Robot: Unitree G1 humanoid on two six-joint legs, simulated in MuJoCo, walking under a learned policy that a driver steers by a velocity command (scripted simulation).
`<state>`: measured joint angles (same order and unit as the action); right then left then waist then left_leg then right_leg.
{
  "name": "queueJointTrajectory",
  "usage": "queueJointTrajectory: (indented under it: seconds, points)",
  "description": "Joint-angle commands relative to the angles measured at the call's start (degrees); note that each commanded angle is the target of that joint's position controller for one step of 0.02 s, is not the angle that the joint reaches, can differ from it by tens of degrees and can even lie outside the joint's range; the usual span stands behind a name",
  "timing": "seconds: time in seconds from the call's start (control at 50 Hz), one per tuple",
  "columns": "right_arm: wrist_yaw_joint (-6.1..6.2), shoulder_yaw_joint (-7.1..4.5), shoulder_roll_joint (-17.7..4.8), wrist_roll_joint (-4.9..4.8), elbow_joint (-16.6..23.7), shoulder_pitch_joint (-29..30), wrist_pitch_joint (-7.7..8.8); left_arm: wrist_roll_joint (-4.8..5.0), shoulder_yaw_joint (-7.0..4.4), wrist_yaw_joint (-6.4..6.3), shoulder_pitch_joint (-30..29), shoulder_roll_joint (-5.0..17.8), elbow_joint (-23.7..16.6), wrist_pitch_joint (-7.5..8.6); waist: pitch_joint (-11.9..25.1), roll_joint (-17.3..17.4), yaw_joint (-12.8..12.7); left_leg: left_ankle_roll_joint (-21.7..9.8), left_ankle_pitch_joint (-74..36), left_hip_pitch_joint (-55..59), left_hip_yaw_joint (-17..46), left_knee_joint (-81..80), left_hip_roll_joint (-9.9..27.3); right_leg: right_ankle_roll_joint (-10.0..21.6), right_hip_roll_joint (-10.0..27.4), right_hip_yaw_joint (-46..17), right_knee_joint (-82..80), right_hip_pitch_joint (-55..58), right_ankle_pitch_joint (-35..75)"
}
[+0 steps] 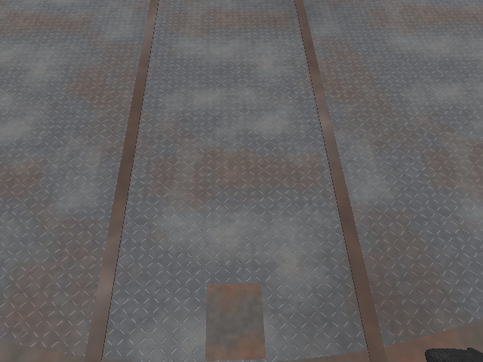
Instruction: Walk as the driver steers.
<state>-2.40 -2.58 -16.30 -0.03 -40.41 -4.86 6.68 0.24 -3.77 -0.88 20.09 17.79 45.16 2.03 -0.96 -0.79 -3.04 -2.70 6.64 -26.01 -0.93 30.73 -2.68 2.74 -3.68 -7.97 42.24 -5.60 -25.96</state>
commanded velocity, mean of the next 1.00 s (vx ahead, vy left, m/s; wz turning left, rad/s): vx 0.50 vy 0.00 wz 0.40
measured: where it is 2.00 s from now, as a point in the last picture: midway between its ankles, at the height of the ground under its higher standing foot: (190, 193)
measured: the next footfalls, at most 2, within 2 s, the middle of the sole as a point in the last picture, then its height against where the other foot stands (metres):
right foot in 0.44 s outside the picture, level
left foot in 0.94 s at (164, 321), level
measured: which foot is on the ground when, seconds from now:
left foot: down 0.00-0.46, up 0.48-0.92, down 0.94-1.00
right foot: up 0.00-0.42, down 0.44-0.96, up 0.98-1.00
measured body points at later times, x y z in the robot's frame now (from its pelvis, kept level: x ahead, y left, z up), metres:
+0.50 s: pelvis +0.28 +0.00 +0.01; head +0.30 +0.00 +0.46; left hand +0.45 +0.28 -0.05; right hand +0.36 -0.28 -0.12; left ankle +0.11 +0.09 -0.68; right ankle +0.38 -0.10 -0.72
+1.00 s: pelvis +0.51 +0.13 +0.00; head +0.54 +0.16 +0.45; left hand +0.37 +0.38 -0.13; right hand +0.82 +0.03 -0.07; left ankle +0.54 +0.26 -0.72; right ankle +0.41 -0.09 -0.66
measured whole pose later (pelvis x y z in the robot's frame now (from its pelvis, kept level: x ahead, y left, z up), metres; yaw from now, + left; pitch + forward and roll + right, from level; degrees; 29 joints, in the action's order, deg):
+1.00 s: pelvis +0.51 +0.13 +0.00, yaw +27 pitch +2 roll -1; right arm -1.6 -1.8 -15.3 0.4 -34.2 -2.8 2.8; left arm 1.8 -2.7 0.8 21.5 17.2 51.9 3.7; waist -3.6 0.5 -3.9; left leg -3.2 8.8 -27.4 -2.5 34.8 1.0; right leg -0.6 2.9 0.9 52.2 -8.5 -28.3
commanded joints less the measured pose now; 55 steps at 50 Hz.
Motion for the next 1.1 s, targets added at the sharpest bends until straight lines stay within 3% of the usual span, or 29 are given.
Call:
queueJointTrajectory:
  seconds: [0.02, 0.04, 0.06, 0.08, 0.12, 0.18, 0.26, 0.36, 0.4, 0.42, 0.44, 0.46, 0.48, 0.5, 0.52, 0.56, 0.62, 0.74, 0.82, 0.86, 0.9, 0.92, 0.94, 0.96, 0.98, 1.0, 1.02, 1.04, 1.1]
  points:
    - [-0.38, -3.12, -9.84, -2.06, -0.62, -15.86, -0.19, 0.68, -0.54, 0.44, 1.77, 7.27, -5.77, 2.62, 12.36, 11.54, 7.12, -15.72, 18.01, 41.91, 44.59, -14.65, 21.83, -1.36, 1.81, -1.05, 33.26, -36.74, -3.13]
    - [-0.08, -2.66, -8.32, -1.27, 0.37, -12.88, -0.69, 1.23, -0.49, 0.80, -4.24, 7.54, -7.07, 3.36, 6.27, 6.19, 7.32, -13.69, 16.17, 34.75, 37.09, -15.36, 19.48, -0.98, 4.02, 0.13, 31.98, -37.47, 1.23]
    - [0.04, -2.38, -7.76, -0.50, 0.62, -11.05, -1.06, 0.41, -0.37, 0.97, -7.78, 6.75, -8.00, 4.04, 1.43, 2.12, 6.35, -12.88, 10.01, 27.84, 31.82, -16.59, 16.95, -0.97, 5.55, 1.35, 27.77, -37.27, 4.11]
    - [0.31, -2.03, -6.87, -0.16, 0.89, -10.17, -1.07, -0.72, -0.66, 0.94, -8.14, 6.55, -8.19, 4.28, 1.02, 1.92, 4.93, -12.17, 4.19, 24.63, 28.62, -17.16, 15.13, -1.23, 7.26, 1.32, 22.99, -34.83, 6.85]
    - [0.81, -1.89, -6.74, -0.25, 1.09, -10.05, -1.32, -1.36, -0.49, 1.00, -6.88, 5.00, -8.34, 4.21, 2.08, 4.87, 3.30, -12.29, -3.15, 21.80, 24.97, -18.42, 12.49, -2.69, 7.69, 2.28, 17.03, -30.84, 8.47]
    - [1.93, -2.59, -8.80, -0.93, 0.44, -11.54, -1.65, -1.27, 0.22, 0.72, -10.09, 3.00, -9.43, 3.62, 1.35, 5.24, 3.64, -12.78, -8.29, 17.56, 20.78, -19.43, 11.25, -5.28, 6.80, 4.24, 7.18, -29.58, 11.53]
    - [3.10, -3.12, -9.99, -1.40, -0.74, -14.74, -2.73, -0.73, 0.92, 1.14, -18.23, 1.51, -10.97, 4.04, 0.39, 5.39, 6.45, -9.84, -6.58, 13.07, 17.74, -18.64, 8.45, -6.64, 4.13, 4.39, -7.23, -23.59, 26.44]
    - [3.68, -3.21, -9.51, -1.81, -1.78, -18.26, -4.05, 0.21, 0.08, 1.93, -22.81, 3.56, -12.25, 5.02, 0.47, 6.39, 6.98, -8.01, -2.37, 16.98, 23.60, -13.52, 10.06, -5.47, 2.36, 2.50, -14.82, -18.79, 26.38]
    - [3.77, -3.40, -9.48, -1.71, -1.41, -17.02, -4.45, 0.40, -0.72, 1.83, -19.53, 4.99, -11.49, 5.44, 1.05, 7.79, 4.50, -6.88, -3.87, 17.82, 25.61, -9.90, 10.35, -3.56, 2.70, 2.82, -17.17, -13.73, 23.20]
    - [3.66, -3.03, -8.29, -1.54, -0.97, -16.25, -4.50, 0.15, -1.50, 1.46, -14.95, 6.23, -10.31, 5.60, 3.33, 7.53, 1.96, -5.46, -6.26, 16.53, 24.51, -5.39, 8.26, -1.89, 3.46, 3.32, -19.34, -6.51, 23.19]
    - [3.37, -2.03, -5.64, -0.91, 0.09, -15.28, -4.28, -0.70, -2.37, 0.95, -7.32, 8.63, -9.41, 5.75, 9.93, 4.72, -1.82, -3.65, -3.91, 11.54, 21.23, 6.61, 5.54, 1.48, 10.16, -1.95, -17.64, 6.39, 21.52]
    - [3.41, -0.75, -1.43, -1.02, 1.26, -20.97, -3.79, -1.40, -3.54, 0.56, -0.12, 13.28, -8.38, 5.11, 18.58, -7.79, -1.51, 0.27, 15.21, -4.48, 12.96, 24.93, -2.26, 8.69, 22.85, -20.44, -18.04, 26.06, 16.59]
    - [3.44, -0.68, -3.72, -2.19, 2.10, -23.97, -3.46, -0.23, -3.50, 1.19, 1.92, 12.02, -6.51, 4.33, 19.41, -17.51, -0.44, 1.22, 28.56, -16.41, 10.45, 36.20, -0.45, 13.20, 29.36, -37.62, -22.98, 28.10, 3.13]
    - [3.52, -1.96, -8.58, -2.50, 1.20, -19.93, -3.71, 0.06, -2.27, 1.17, -1.22, 6.98, -7.41, 4.19, 10.87, -9.17, -1.40, 1.72, 23.69, -19.50, 11.43, 40.66, 2.86, 10.98, 26.42, -31.82, -24.92, 20.83, -1.87]
    - [3.47, -2.36, -9.45, -1.89, 1.82, -15.41, -4.07, -0.16, -1.60, 1.09, -3.97, 4.95, -7.56, 3.92, 5.22, -5.01, -1.32, 2.12, 18.90, -18.96, 9.52, 40.80, 4.60, 8.81, 23.58, -22.59, -25.74, 13.84, 3.18]
    - [3.06, -2.61, -7.84, -1.15, 2.82, -12.42, -4.48, -0.78, -0.75, 1.18, -7.61, 2.78, -6.79, 3.81, 0.17, -4.43, 1.00, 2.61, 13.50, -15.98, 8.61, 36.97, 7.52, 7.44, 19.28, -12.20, -28.80, 4.23, 14.04]
    - [2.31, -1.96, -4.42, -1.55, 4.05, -11.68, -5.25, -0.57, -1.15, 1.23, -8.22, 3.52, -5.43, 4.47, -0.76, -5.37, 2.26, 3.24, 10.01, -13.85, 6.77, 33.67, 9.16, 8.02, 17.78, -3.82, -32.57, -0.59, 21.17]
    - [0.77, -1.04, -3.07, -1.24, 6.76, -4.11, -4.57, -0.27, -2.12, 0.95, -7.57, 7.17, -2.93, 4.27, -1.62, -2.38, 0.57, 3.39, -5.89, -12.81, 4.18, 16.32, 9.04, 7.38, 16.67, 8.56, -34.06, 0.71, 31.00]
    - [-0.31, -0.36, -1.99, -1.26, 9.67, 3.34, -4.16, 0.85, -2.35, 1.04, -2.36, 8.83, -0.07, 3.45, -3.37, -1.27, -1.88, 1.32, -7.04, -10.08, 1.85, 7.21, 7.37, 6.44, 18.12, 11.31, -33.57, 3.98, 32.09]
    - [-0.51, -0.50, -2.65, -1.07, 10.90, 5.10, -3.96, 1.66, -2.42, 1.37, -0.30, 9.67, 1.75, 2.68, -4.24, -1.59, -1.04, -0.43, -1.49, -9.03, 0.90, 3.93, 5.74, 6.57, 19.73, 10.49, -31.81, 7.33, 37.33]
    - [-0.35, -1.69, -5.41, -0.45, 10.38, 1.26, -3.75, 2.23, -2.56, 1.30, -0.50, 11.48, 2.79, 1.87, -1.05, -3.55, 2.95, -2.50, 3.06, -0.63, -1.61, 0.64, 2.96, 5.66, 19.78, 10.50, -24.38, 9.41, 54.56]
    - [0.02, -3.00, -7.68, -0.29, 7.99, -6.71, -3.67, 2.37, -2.16, 1.21, -1.18, 11.31, 3.21, 1.53, 3.65, -3.26, 7.88, -4.07, -0.68, 11.39, -3.09, -2.77, 1.33, 4.26, 17.78, 12.21, -15.24, 7.01, 60.22]
    - [0.88, -4.52, -11.17, -0.02, 5.46, -15.68, -3.93, 1.68, -1.17, 1.07, -0.81, 9.42, 2.96, 1.84, 9.83, -2.43, 11.98, -5.79, -4.26, 28.38, 0.62, -0.74, 4.82, 2.13, 15.19, 13.11, -2.87, -2.99, 52.21]
    - [1.86, -5.59, -17.57, 1.29, 4.73, -21.47, -4.12, 0.12, 1.29, 1.69, 3.85, 2.19, 0.55, 2.76, 19.96, 10.77, 10.36, -13.96, -0.77, 51.75, 26.45, -1.06, 22.80, -2.12, 6.47, 13.53, 20.96, -26.47, 15.83]
    - [1.92, -4.65, -14.30, 0.98, 5.35, -22.20, -4.09, 1.07, 0.92, 1.83, 3.95, 4.48, 2.20, 3.81, 27.97, 11.34, 11.53, -17.27, 0.98, 51.57, 41.52, -8.92, 28.43, -2.54, 2.62, 2.50, 31.24, -30.94, -8.46]
    - [1.68, -3.47, -11.11, 0.72, 4.66, -18.98, -3.82, 2.97, -0.75, 1.97, -1.13, 9.15, 0.66, 3.95, 18.09, 7.84, 11.44, -13.96, 1.59, 44.09, 31.45, -10.18, 25.71, -2.18, 5.72, 0.84, 33.70, -35.67, -5.86]
    - [1.59, -2.90, -9.16, 0.23, 4.01, -15.68, -3.48, 3.02, -0.56, 1.85, -4.10, 8.09, -0.38, 3.89, 10.48, 7.37, 9.34, -11.62, 0.28, 36.01, 22.63, -11.61, 22.70, -2.01, 8.56, 2.88, 30.57, -36.70, -1.19]
    - [1.39, -2.36, -7.02, 0.17, 3.52, -12.18, -3.10, 2.01, -0.57, 1.49, -5.13, 6.99, -0.17, 3.49, 6.22, 5.94, 7.22, -10.00, -0.77, 28.96, 17.34, -13.85, 20.05, -2.33, 10.32, 3.62, 27.16, -35.19, 2.87]
    - [1.06, -2.16, -4.66, 0.83, 2.74, -7.46, -1.17, 1.64, -0.43, 1.10, -0.27, 3.36, 1.81, 0.79, 2.80, 7.30, 2.66, -9.78, -4.03, 17.25, 8.71, -21.00, 18.02, -3.56, 12.20, 3.41, 24.83, -26.88, 10.37]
